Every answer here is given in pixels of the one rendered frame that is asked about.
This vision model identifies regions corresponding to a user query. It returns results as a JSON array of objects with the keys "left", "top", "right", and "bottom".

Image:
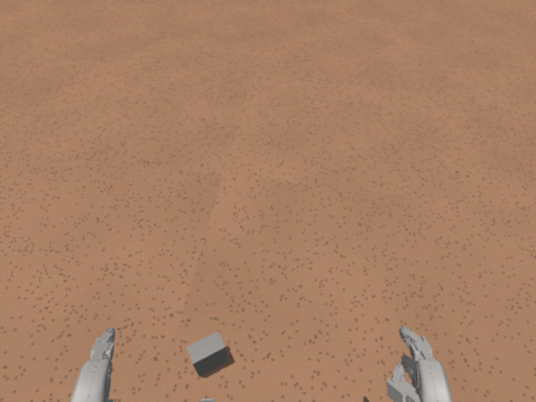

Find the left robot hand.
[{"left": 70, "top": 327, "right": 115, "bottom": 402}]

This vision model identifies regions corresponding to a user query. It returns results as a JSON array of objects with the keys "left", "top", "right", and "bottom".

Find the carton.
[{"left": 187, "top": 331, "right": 228, "bottom": 377}]

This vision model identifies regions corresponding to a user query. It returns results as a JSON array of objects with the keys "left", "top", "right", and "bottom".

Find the right robot hand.
[{"left": 386, "top": 326, "right": 452, "bottom": 402}]

